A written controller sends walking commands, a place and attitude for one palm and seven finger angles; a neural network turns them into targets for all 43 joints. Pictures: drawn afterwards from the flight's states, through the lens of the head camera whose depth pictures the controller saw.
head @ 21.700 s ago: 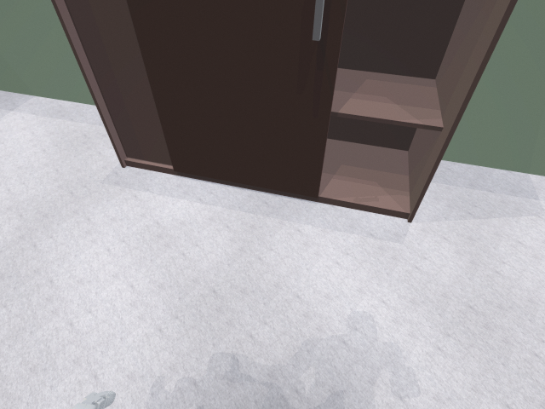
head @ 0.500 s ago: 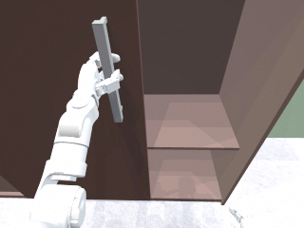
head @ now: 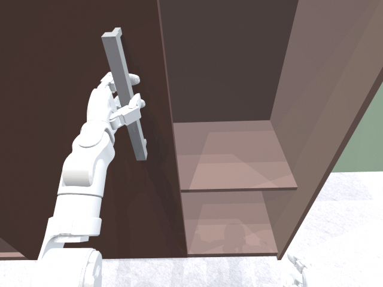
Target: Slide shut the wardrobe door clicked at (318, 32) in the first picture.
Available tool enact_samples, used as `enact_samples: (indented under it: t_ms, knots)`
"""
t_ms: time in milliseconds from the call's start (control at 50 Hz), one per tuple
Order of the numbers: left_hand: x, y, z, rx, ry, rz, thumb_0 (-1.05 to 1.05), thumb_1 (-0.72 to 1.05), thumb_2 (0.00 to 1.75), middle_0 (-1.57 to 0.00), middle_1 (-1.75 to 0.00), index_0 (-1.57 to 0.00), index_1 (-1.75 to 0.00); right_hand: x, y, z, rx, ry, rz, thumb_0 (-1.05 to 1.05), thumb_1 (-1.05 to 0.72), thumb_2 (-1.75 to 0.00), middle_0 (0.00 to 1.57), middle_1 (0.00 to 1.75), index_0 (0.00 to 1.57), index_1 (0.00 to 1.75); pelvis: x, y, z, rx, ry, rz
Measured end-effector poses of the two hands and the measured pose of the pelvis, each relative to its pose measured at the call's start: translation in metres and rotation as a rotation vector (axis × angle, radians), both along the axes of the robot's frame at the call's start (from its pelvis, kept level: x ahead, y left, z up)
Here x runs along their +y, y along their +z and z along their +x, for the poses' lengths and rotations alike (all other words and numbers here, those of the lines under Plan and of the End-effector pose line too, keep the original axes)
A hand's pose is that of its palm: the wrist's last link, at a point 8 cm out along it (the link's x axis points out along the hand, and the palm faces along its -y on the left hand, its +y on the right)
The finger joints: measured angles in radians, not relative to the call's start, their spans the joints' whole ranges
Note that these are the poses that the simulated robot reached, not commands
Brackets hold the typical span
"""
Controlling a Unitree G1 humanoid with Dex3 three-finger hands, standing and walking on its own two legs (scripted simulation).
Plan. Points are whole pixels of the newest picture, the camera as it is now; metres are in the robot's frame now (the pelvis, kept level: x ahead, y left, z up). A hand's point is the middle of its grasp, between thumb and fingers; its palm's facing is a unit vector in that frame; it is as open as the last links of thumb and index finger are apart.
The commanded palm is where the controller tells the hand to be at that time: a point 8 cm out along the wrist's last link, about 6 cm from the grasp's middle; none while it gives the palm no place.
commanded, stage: grip the handle and tug to test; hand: left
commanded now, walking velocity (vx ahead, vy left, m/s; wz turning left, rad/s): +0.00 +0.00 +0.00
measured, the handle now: (131, 102) +0.44 +0.15 +0.21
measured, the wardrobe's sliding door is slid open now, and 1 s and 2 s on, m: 0.45 0.45 0.41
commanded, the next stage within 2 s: tug the door sideways, standing still in 0.16 s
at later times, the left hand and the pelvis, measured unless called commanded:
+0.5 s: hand (135, 108) +0.39 +0.13 +0.23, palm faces +0.07 -1.00 -0.01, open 6.0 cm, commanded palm +0.37 +0.15 +0.22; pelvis +0.03 +0.00 +0.00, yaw +2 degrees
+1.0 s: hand (140, 109) +0.39 +0.12 +0.23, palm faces +0.13 -0.99 -0.06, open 6.1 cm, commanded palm +0.37 +0.11 +0.22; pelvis -0.03 +0.01 +0.00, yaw +4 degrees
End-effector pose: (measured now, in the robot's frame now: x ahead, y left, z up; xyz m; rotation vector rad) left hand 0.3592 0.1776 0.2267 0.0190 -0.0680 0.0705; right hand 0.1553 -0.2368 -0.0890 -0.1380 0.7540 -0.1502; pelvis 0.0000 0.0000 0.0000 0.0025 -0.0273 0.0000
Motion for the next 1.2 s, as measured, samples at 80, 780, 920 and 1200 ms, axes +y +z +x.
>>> enact_samples:
  t_ms: [80,780,920,1200]
  knots:
    - [0.000,0.000,0.000,-0.007,-0.007,0.002,-0.01,0.74,0.77,-0.32,-1.39,-0.26,-1.35,-0.001,0.002,0.008,-0.009,-0.004,0.004,0.01,-0.91,-0.90,0.20,0.30,0.20,0.30,0.000,0.000,0.006,0.007,-0.007,0.003]
    - [-0.005,0.002,-0.001,0.025,0.068,0.027,-0.01,0.72,0.82,-0.34,-1.40,-0.26,-1.40,0.036,-0.006,0.030,0.029,0.133,0.027,0.01,-0.91,-0.90,0.20,0.30,0.21,0.30,0.003,-0.004,-0.003,-0.006,0.065,-0.004]
    - [-0.008,0.002,-0.002,0.022,0.072,0.039,-0.01,0.74,0.81,-0.33,-1.40,-0.23,-1.40,0.030,-0.019,-0.014,0.100,0.105,0.013,0.01,-0.91,-0.90,0.20,0.30,0.21,0.30,0.008,-0.003,-0.019,-0.011,0.071,-0.011]
    - [-0.007,-0.003,0.004,-0.092,0.003,0.103,-0.04,0.67,0.80,-0.38,-1.40,-0.25,-1.39,0.018,-0.027,-0.068,0.120,0.026,-0.011,0.01,-0.91,-0.90,0.20,0.30,0.21,0.30,0.014,-0.007,-0.036,0.015,0.013,-0.001]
